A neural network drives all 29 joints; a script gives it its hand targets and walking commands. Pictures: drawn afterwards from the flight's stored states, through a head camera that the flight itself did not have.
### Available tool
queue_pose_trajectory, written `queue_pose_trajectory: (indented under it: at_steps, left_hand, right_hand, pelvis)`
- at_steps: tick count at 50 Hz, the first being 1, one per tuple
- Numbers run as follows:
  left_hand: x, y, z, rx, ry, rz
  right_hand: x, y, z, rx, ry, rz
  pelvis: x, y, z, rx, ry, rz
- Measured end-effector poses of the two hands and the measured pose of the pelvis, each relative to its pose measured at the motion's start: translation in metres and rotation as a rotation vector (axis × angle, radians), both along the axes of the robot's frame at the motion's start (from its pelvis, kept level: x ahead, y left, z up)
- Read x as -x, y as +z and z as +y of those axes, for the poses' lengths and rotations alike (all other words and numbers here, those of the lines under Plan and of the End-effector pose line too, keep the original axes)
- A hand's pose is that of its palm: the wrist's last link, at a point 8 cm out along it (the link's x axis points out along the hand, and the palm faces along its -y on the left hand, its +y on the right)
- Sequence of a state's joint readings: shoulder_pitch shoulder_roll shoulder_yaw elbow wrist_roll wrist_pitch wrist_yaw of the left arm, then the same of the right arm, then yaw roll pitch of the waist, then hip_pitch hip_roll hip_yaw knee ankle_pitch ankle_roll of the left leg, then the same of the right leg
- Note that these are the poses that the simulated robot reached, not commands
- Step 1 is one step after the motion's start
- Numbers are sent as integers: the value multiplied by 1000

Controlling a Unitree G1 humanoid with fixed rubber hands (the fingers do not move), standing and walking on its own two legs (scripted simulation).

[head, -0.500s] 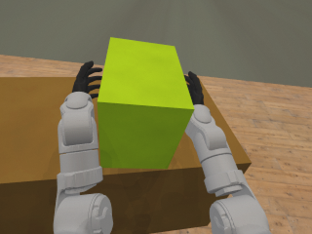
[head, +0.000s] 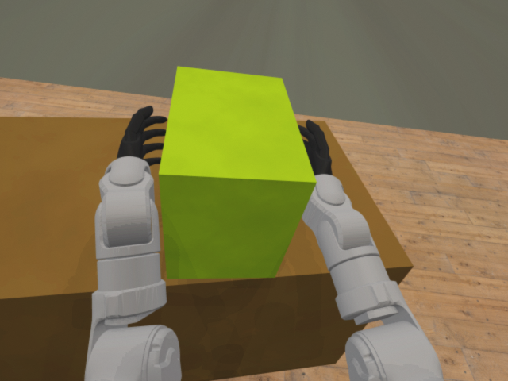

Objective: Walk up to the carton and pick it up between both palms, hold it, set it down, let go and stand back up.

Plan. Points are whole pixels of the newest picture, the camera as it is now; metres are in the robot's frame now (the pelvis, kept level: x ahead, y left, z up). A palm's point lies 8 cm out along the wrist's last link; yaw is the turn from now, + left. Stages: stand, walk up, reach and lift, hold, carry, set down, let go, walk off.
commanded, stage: hold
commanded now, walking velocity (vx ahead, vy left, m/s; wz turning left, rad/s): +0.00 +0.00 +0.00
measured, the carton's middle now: (227, 173) +0.39 +0.02 +0.16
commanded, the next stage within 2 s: none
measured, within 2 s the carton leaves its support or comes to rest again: neither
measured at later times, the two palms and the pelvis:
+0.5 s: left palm (138, 159) +0.36 +0.14 +0.22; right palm (323, 173) +0.35 -0.13 +0.19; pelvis -0.01 -0.01 +0.00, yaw -1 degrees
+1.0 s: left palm (135, 158) +0.36 +0.14 +0.21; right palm (320, 170) +0.36 -0.12 +0.20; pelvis -0.01 -0.01 +0.00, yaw +0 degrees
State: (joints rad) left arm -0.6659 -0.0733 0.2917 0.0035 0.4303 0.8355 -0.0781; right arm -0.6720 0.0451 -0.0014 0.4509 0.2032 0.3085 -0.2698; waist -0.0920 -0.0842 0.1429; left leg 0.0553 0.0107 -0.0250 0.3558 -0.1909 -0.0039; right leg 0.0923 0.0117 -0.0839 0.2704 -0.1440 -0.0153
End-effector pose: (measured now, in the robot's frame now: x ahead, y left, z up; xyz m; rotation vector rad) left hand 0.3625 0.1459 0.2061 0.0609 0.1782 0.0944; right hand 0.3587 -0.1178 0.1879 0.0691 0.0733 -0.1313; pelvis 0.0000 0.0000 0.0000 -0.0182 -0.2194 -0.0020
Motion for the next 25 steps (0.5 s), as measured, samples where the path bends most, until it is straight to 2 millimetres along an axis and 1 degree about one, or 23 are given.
queue_pose_trajectory:
  at_steps: [6, 13, 21, 25]
  left_hand:
    - [5, 9, -1, -6, 1, -39]
    - [6, 4, -3, -5, 5, 4]
    - [8, 10, -6, -4, 3, -19]
    - [7, 9, -8, 5, 2, -1]
  right_hand:
    - [4, 10, -1, -3, -3, -39]
    - [5, 1, -2, 7, 1, 4]
    - [9, 8, -6, 1, -3, -19]
    - [8, 6, -7, 8, -7, -1]
  pelvis:
    - [2, 0, 1, 3, 1, -15]
    - [6, 0, 0, -5, -7, -14]
    - [13, 0, -4, -5, -6, -8]
    - [15, 0, -6, -10, -7, -3]
